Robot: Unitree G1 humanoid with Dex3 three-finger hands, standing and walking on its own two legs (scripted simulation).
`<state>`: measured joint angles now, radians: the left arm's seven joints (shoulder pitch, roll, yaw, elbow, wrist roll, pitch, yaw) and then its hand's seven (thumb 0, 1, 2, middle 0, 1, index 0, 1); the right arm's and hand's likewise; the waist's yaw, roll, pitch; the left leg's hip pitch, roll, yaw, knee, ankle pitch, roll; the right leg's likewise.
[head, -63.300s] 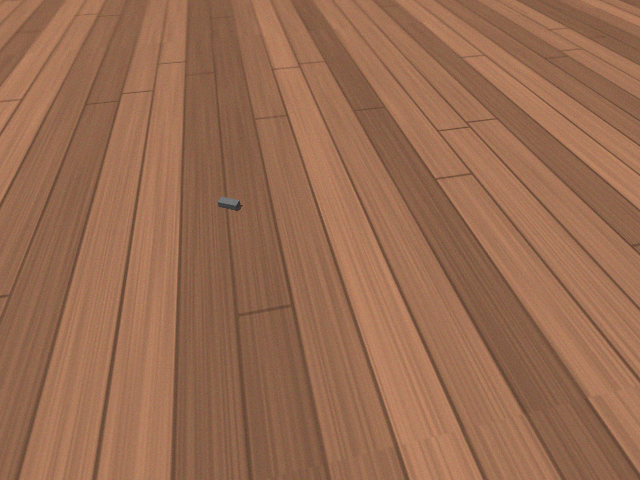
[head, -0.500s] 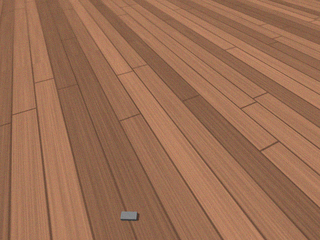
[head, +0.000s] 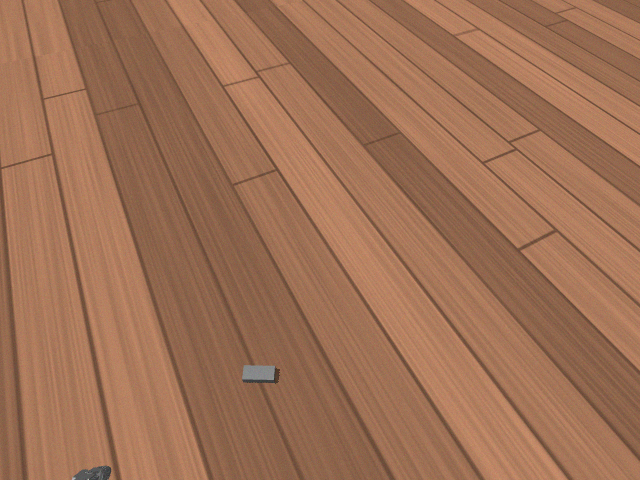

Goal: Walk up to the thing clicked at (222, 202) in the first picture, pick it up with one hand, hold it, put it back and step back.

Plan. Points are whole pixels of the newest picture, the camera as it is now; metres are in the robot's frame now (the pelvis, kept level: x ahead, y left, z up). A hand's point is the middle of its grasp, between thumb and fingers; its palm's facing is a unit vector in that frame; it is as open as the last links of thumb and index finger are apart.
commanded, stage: step back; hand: left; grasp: from above
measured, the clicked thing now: (259, 374) +0.49 +0.17 -0.74
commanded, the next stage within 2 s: none
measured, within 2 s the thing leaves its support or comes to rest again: neither
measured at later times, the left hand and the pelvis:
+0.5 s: hand out of the picture +0.04 +0.26 -0.14, palm faces -0.10 -0.91 -0.39, open 7.4 cm; pelvis -0.08 +0.01 +0.00, yaw -5 degrees
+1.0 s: hand out of the picture -0.10 +0.31 -0.15, palm faces -0.05 -0.94 -0.35, open 7.4 cm; pelvis -0.22 +0.05 +0.01, yaw -4 degrees
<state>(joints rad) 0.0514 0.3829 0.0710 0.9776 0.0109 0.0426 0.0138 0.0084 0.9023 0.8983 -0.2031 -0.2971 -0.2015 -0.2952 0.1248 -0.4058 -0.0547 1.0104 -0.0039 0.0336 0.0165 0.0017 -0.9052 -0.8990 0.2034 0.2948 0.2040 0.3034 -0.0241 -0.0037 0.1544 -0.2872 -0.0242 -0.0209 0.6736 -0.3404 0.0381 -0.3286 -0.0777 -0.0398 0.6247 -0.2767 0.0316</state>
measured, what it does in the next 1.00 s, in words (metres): walks backwards: right foot, then left foot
